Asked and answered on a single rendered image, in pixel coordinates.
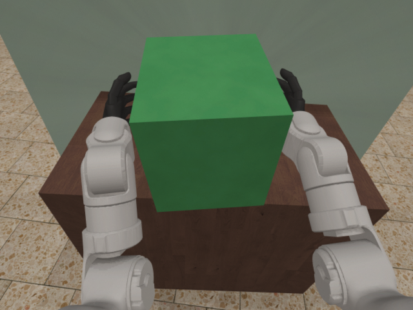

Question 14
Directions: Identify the robot left upper arm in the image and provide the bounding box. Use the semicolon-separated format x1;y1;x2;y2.
58;255;155;310

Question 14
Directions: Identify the robot right hand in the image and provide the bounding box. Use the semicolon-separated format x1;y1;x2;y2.
277;68;305;112

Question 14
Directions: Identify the pedestal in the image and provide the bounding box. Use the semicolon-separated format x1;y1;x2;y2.
38;91;390;294

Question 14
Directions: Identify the robot right upper arm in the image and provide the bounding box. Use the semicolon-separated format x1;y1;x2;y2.
312;239;413;310

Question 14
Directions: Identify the carton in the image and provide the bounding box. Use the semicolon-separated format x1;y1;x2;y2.
129;34;294;212

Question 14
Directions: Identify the right robot forearm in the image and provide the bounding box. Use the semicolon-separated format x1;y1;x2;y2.
282;111;397;288

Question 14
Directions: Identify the robot left hand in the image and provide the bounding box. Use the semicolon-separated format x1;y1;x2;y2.
103;72;137;126

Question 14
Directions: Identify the left robot forearm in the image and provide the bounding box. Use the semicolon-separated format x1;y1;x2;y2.
81;117;143;303

